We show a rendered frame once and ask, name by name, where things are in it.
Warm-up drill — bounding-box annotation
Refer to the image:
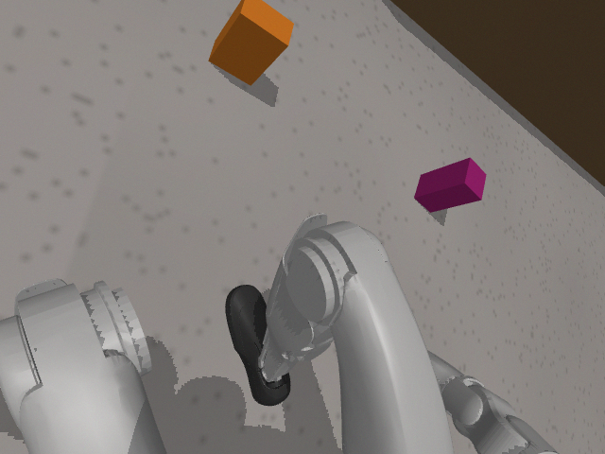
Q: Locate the right robot foot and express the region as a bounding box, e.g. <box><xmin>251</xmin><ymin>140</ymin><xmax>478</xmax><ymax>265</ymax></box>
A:
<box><xmin>225</xmin><ymin>285</ymin><xmax>290</xmax><ymax>406</ymax></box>

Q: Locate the right robot hand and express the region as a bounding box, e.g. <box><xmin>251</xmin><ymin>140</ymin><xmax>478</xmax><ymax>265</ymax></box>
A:
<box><xmin>427</xmin><ymin>350</ymin><xmax>464</xmax><ymax>394</ymax></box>

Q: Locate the right robot arm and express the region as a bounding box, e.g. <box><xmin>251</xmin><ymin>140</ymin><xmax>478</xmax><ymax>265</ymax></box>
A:
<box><xmin>441</xmin><ymin>375</ymin><xmax>559</xmax><ymax>454</ymax></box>

